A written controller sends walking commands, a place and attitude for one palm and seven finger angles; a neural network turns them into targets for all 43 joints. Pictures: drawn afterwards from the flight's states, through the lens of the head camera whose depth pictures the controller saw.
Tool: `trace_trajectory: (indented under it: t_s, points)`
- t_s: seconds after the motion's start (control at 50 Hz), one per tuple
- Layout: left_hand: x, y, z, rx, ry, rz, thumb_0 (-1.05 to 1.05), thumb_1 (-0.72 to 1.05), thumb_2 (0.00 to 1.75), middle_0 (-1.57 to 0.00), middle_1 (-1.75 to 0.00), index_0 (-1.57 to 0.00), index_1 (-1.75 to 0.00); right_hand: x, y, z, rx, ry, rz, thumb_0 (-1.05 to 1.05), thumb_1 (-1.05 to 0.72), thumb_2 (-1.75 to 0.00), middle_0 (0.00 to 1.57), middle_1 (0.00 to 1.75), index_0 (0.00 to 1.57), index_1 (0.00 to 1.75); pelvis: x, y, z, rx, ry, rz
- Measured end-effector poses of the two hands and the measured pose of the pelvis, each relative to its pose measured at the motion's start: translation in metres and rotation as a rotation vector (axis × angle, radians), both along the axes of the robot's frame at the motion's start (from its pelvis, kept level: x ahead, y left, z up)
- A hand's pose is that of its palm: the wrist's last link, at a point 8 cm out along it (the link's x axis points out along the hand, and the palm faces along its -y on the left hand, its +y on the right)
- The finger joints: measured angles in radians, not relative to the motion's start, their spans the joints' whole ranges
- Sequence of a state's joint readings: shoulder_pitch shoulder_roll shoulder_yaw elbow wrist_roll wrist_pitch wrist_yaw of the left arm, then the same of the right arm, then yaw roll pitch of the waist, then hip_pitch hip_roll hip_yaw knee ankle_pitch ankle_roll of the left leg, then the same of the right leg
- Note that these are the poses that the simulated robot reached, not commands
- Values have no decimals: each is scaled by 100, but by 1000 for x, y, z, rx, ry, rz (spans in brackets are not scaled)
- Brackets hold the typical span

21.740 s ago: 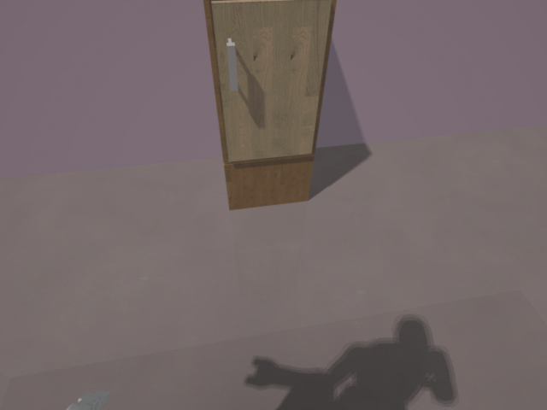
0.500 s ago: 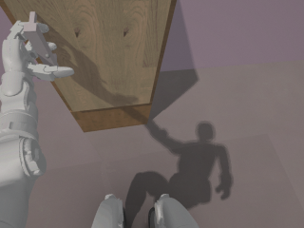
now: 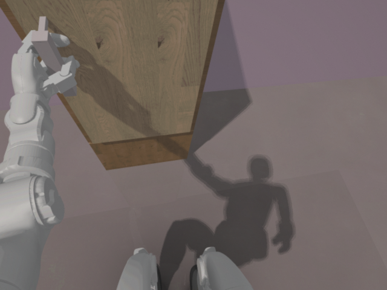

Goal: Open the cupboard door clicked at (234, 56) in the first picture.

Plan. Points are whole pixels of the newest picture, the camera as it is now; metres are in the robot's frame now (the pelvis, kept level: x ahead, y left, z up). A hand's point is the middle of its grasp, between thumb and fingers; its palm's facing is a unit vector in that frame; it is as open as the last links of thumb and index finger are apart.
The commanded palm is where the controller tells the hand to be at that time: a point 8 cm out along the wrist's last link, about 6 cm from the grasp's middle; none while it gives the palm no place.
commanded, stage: pull the door open along its arc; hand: left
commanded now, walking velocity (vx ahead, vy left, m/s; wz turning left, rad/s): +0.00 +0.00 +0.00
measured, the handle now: (58, 59) +0.56 +0.23 +0.07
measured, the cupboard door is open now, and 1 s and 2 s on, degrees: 0 47 47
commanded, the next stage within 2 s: open thumb and fingers to let go in 1.00 s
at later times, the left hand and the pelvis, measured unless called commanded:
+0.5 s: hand (78, 97) +0.47 +0.18 +0.07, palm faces +0.11 -0.99 +0.01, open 5.7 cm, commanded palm +0.40 +0.21 +0.07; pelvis +0.02 +0.00 +0.02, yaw -1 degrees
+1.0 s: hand (159, 170) +0.32 +0.04 +0.08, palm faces +0.34 -0.94 -0.03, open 6.2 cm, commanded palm +0.26 +0.09 +0.07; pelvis +0.04 -0.04 +0.03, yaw +3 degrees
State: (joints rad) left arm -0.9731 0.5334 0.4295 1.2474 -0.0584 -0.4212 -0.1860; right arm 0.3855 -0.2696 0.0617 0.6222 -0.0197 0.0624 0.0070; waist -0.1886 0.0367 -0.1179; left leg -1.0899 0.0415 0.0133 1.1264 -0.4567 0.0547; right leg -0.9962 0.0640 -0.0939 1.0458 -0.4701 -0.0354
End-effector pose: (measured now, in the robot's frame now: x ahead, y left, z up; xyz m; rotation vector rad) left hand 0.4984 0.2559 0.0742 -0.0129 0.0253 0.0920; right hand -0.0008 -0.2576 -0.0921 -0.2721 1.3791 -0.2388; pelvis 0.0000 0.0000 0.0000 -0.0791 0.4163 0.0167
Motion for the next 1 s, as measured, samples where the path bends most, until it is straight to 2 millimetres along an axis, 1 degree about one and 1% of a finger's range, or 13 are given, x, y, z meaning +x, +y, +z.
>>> trace_trajectory:
  t_s: [0.16, 0.26, 0.34, 0.4, 0.48, 0.56, 0.68, 0.74, 0.8, 0.86, 0.9, 0.96, 1.0]
  points:
    - [-1, -6, 0, 22, 1, 13, -2, 71, 87, -40, -134, -40, -135, -8, 2, -1, 8, -5, -19, 1, -90, -90, 20, 30, 20, 29, -4, 1, 0, 2, -5, -8]
    - [-9, -9, 0, 12, -6, 35, -1, 71, 86, -40, -134, -40, -135, -11, 5, -1, 31, 14, -22, 1, -90, -90, 20, 30, 20, 29, -1, 2, 3, 8, -11, -12]
    - [-18, -12, 0, 18, -9, 37, -1, 72, 83, -39, -134, -40, -135, -5, 7, 0, 50, 7, -28, 1, -90, -90, 20, 30, 20, 29, 5, 3, 8, 15, -22, -18]
    - [-29, -15, 0, 15, -14, 35, -1, 72, 80, -39, -134, -39, -135, 6, 8, 3, 63, -17, -32, 1, -90, -90, 20, 30, 20, 29, 11, 2, 12, 20, -37, -22]
    - [-50, -23, -1, 10, -25, 23, 0, 71, 76, -38, -134, -39, -135, 31, 8, 8, 80, -77, -25, 1, -90, -90, 20, 30, 20, 29, 20, 2, 19, 27, -58, -25]
    - [-80, -36, -1, -10, -36, 11, 0, 69, 73, -37, -134, -38, -135, 67, 8, 13, 100, -169, 5, 1, -90, -90, 20, 30, 20, 29, 28, 2, 25, 33, -83, -28]
    - [-132, -75, -2, -109, -49, 206, 4, 65, 71, -35, -134, -39, -135, 134, 17, 17, 144, -316, 131, 1, -91, -90, 20, 30, 20, 29, 33, 1, 27, 44, -110, -17]
    - [-154, -97, -1, -112, -40, 275, 4, 64, 70, -34, -135, -39, -135, 166, 24, 20, 171, -392, 188, 1, -91, -90, 20, 30, 20, 29, 33, -3, 26, 53, -124, -10]
    - [-174, -119, 1, -80, -17, 307, 3, 64, 70, -35, -135, -39, -135, 194, 33, 25, 198, -461, 235, 1, -91, -90, 20, 30, 20, 29, 33, -8, 26, 61, -140, -4]
    - [-192, -139, 4, -31, 10, 313, 2, 65, 71, -35, -135, -40, -135, 214, 41, 31, 222, -523, 267, 1, -91, -90, 20, 30, 20, 29, 34, -15, 26, 70, -158, 4]
    - [-202, -150, 6, 5, 25, 290, 2, 65, 70, -35, -134, -39, -135, 223, 45, 36, 235, -558, 278, 1, -91, -90, 20, 30, 20, 29, 35, -21, 27, 76, -172, 8]
    - [-212, -165, 8, 25, 49, 263, 2, 64, 69, -34, -131, -40, -135, 232, 46, 42, 253, -597, 283, 1, -91, -90, 20, 30, 20, 29, 37, -31, 29, 85, -192, 15]
    - [-217, -173, 9, 31, 61, 259, 2, 64, 69, -33, -130, -40, -135, 234, 43, 45, 261, -611, 288, 1, -90, -90, 20, 30, 20, 29, 38, -38, 31, 90, -203, 23]
